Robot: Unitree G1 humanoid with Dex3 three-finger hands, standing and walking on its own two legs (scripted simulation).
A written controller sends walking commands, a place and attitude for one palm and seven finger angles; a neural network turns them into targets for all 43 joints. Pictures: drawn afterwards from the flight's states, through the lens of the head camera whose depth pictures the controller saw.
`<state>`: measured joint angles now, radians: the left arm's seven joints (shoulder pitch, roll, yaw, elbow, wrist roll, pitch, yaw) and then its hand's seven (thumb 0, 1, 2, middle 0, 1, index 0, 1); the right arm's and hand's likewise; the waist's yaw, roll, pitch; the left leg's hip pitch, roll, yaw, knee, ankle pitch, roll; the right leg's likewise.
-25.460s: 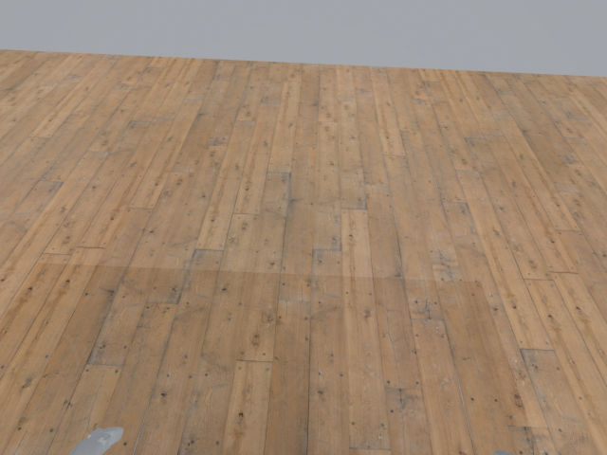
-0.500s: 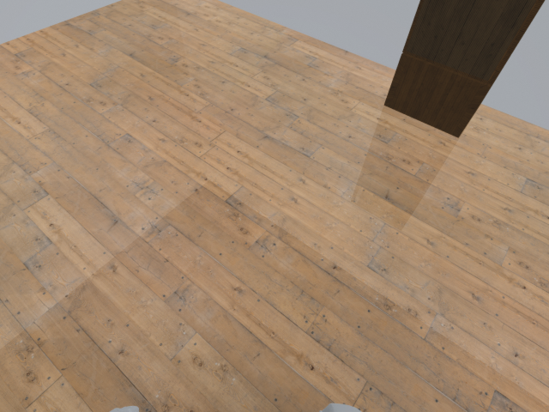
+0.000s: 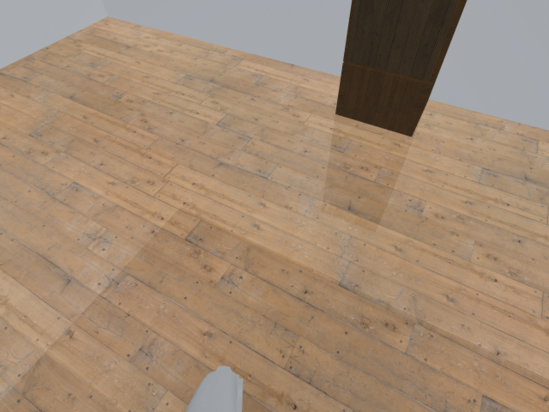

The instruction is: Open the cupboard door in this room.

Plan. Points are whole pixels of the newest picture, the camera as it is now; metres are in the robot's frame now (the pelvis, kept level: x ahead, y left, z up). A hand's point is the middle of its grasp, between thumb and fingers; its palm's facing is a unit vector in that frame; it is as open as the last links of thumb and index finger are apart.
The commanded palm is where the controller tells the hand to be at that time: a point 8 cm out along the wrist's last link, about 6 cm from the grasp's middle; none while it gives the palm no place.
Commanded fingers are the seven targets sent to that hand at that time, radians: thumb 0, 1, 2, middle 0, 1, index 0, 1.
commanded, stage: turn or walk to find it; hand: left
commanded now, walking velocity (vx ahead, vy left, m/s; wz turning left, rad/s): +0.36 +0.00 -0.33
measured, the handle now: out of the picture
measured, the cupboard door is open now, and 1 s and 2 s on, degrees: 0 0 0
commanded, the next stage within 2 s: stand and wait in 1.16 s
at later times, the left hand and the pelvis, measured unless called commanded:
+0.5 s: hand (176, 296) +0.34 +0.25 -0.16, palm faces -0.12 -0.97 -0.19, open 7.3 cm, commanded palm none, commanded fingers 0.00 0.90 0.90 -0.20 -0.30 -0.20 -0.30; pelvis +0.21 +0.06 +0.00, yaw -11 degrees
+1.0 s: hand (249, 223) +0.52 +0.12 -0.16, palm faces -0.17 -0.95 -0.25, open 7.0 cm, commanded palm none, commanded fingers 0.00 0.90 0.90 -0.20 -0.30 -0.20 -0.30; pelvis +0.40 -0.05 +0.00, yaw -14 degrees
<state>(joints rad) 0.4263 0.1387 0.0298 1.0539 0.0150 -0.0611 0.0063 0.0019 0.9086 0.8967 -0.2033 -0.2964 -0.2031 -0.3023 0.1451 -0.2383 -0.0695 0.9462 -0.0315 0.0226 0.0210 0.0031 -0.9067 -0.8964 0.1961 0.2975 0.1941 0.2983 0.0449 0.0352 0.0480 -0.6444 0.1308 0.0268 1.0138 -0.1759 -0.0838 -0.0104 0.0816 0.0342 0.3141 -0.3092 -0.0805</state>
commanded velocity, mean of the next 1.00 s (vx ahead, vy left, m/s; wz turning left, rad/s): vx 0.37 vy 0.00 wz -0.14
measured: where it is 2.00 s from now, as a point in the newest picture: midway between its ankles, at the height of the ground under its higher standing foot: (313, 301)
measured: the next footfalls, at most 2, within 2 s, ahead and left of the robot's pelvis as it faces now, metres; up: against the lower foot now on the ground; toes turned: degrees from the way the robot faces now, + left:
left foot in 0.18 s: +0.23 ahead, +0.14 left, +0.00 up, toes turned +2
right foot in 0.78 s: +0.43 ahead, -0.12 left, +0.00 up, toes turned -23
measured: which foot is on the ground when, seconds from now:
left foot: up 0.00-0.16, down 0.18-0.78, up 0.80-1.00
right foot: down 0.00-0.20, up 0.22-0.76, down 0.78-1.00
